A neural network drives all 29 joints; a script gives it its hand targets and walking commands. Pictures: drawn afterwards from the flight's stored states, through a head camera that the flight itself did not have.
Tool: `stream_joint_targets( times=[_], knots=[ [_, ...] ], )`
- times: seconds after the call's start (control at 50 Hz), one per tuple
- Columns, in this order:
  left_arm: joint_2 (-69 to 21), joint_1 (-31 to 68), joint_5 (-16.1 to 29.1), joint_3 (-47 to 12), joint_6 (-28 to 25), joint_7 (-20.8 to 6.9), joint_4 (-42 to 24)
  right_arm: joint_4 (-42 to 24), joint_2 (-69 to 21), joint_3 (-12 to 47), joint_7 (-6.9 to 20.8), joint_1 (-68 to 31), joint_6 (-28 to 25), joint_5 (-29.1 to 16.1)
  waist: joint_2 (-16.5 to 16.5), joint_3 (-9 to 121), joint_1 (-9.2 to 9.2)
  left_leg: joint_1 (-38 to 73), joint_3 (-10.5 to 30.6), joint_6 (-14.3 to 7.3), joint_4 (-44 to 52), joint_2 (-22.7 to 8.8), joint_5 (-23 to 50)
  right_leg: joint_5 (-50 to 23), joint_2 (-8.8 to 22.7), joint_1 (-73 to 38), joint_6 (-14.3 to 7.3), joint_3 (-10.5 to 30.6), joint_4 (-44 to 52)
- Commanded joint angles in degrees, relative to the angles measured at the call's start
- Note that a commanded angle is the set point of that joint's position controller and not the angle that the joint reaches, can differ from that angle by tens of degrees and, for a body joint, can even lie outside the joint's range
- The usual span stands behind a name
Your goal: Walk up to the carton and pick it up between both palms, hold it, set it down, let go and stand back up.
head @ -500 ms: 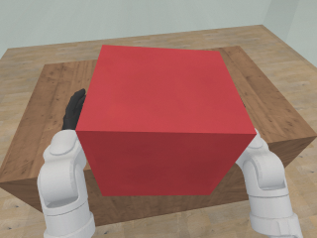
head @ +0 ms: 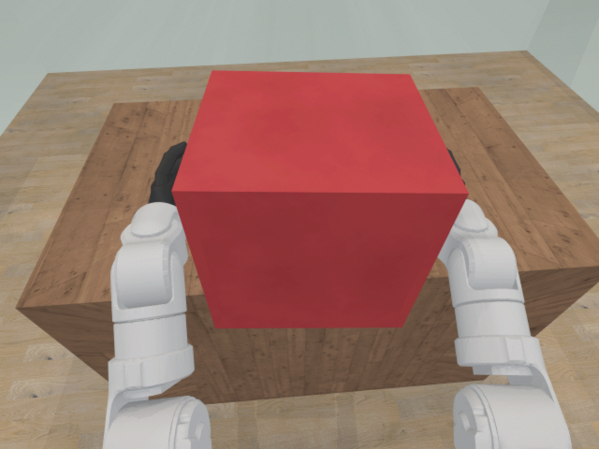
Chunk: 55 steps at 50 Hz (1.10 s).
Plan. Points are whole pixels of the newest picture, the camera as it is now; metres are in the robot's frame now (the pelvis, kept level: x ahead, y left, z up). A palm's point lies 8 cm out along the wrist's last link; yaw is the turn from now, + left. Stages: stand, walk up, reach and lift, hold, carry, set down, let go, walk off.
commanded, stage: hold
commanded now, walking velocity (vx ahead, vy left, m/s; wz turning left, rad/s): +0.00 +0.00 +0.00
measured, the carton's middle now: (310, 203) +0.39 +0.00 +0.14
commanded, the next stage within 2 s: none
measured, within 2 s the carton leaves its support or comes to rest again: neither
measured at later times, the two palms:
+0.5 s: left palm (187, 187) +0.38 +0.15 +0.17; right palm (460, 194) +0.40 -0.19 +0.15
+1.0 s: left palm (168, 218) +0.33 +0.16 +0.18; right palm (463, 234) +0.34 -0.18 +0.14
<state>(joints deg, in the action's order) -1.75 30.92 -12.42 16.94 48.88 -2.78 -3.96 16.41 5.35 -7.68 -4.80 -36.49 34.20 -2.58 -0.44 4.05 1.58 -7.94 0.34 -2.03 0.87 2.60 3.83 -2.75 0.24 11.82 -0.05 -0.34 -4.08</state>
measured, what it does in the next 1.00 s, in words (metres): stands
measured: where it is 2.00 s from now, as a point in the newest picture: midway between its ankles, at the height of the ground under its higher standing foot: outside the picture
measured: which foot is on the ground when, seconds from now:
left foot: down 0.00-1.00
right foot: down 0.00-1.00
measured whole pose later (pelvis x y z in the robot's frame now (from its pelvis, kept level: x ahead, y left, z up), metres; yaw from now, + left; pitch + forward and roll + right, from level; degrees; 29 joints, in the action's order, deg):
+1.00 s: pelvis +0.02 +0.01 +0.00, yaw -1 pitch -8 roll +0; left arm -3.6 21.0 -14.4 13.9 59.7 -5.5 -22.9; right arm -1.2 7.7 -0.7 -9.1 -23.9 40.9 -8.3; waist -1.0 -6.5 5.1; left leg 10.0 0.0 -2.5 5.1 2.7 2.4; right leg -3.6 0.4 -7.8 0.8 0.2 4.0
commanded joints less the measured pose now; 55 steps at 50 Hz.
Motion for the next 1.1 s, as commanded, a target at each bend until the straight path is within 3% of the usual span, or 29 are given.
stream_joint_targets(
  times=[0.0, 0.16, 0.32, 0.46, 0.56, 0.68, 0.74, 0.8, 0.92, 0.98, 1.08],
  knots=[
    [-22.9, 42.7, 11.8, -28.1, -4.6, -5.8, -15.1, -23.9, -23.6, 21.8, 5.9, -42.5, -4.8, -8.8, -1.5, 36.7, 1.83, 6.0, -0.9, 2.4, -2.2, -1.9, 0.7, 1.5, -1.9, -19.8, 1.1, -0.1, -2.0],
    [-21.2, 35.8, 13.1, -29.3, -1.2, -7.9, -22.5, -31.8, -23.7, 27.4, 2.5, -36.2, -1.8, -13.0, 1.0, 37.8, 3.07, 10.0, -0.8, 3.8, -2.9, -1.0, 16.4, -15.9, -1.7, -30.2, 2.4, 0.2, -1.8],
    [-19.6, 27.1, 13.7, -30.5, 4.8, -10.2, -32.7, -42.2, -23.4, 31.9, -0.5, -30.2, 1.2, -17.1, 1.0, 34.2, 3.36, 10.9, -0.6, 4.7, -2.0, -0.1, 27.4, -34.7, -0.9, -42.1, 4.1, 1.1, -3.8],
    [-17.0, 20.0, 12.4, -29.1, 9.4, -11.9, -37.2, -44.8, -19.8, 30.9, -1.4, -23.8, 2.9, -17.6, -0.4, 26.7, 3.82, 13.9, -1.0, 5.3, -0.8, -0.1, 31.3, -38.9, -0.8, -44.5, 4.9, 1.2, -2.2],
    [-17.2, 18.0, 13.8, -31.0, 10.1, -12.2, -41.7, -50.3, -19.0, 32.0, -1.8, -22.7, 2.6, -18.4, -0.6, 27.2, 4.61, 17.2, -0.9, 5.1, -1.2, -0.4, 35.6, -41.7, -0.7, -45.1, 5.0, 1.3, -1.9],
    [-16.6, 15.4, 14.9, -32.6, 9.9, -11.4, -45.0, -54.4, -16.9, 32.0, -1.7, -19.6, 2.4, -18.1, -0.5, 27.4, 5.48, 21.2, -0.3, 5.1, -1.4, -1.4, 38.3, -37.5, -1.2, -42.3, 4.5, 1.0, -0.2],
    [-15.4, 13.7, 13.9, -31.2, 10.0, -11.3, -43.5, -52.9, -14.5, 30.4, -1.3, -17.4, 2.7, -17.1, -0.1, 24.3, 5.51, 21.4, -0.4, 5.1, -0.5, -2.0, 35.0, -31.7, -1.5, -40.7, 4.1, 0.9, 1.5],
    [-13.9, 13.8, 12.2, -28.7, 10.0, -11.3, -39.9, -49.2, -12.2, 28.1, -0.6, -17.1, 2.8, -15.8, 0.4, 19.4, 5.06, 19.2, -0.7, 5.1, 1.4, -2.5, 26.9, -23.3, -1.6, -39.3, 3.8, 0.8, 3.2],
    [-13.1, 23.7, 8.7, -23.2, 6.8, -10.5, -27.5, -37.0, -10.7, 21.6, 1.7, -25.5, 0.8, -12.2, 0.5, 10.0, 2.82, 8.7, -1.1, 3.3, 6.8, -4.3, -1.5, 0.5, -1.3, -34.3, 3.2, 0.1, 4.4],
    [-14.7, 30.5, 8.2, -22.4, 3.6, -9.3, -22.5, -32.1, -13.0, 20.0, 3.2, -31.7, -1.3, -10.8, 1.0, 11.2, 1.54, 3.2, -1.1, 1.4, 8.3, -4.8, -13.7, 6.6, -1.0, -32.7, 3.2, -0.2, 2.2],
    [-18.8, 38.6, 9.0, -24.7, -1.0, -6.7, -19.0, -29.6, -18.7, 21.6, 5.5, -40.5, -4.5, -10.0, 1.1, 24.0, -0.01, 3.4, -1.1, -0.4, 5.8, -4.1, -15.3, 8.2, -1.1, -29.1, 2.9, 0.1, -1.2]
  ],
)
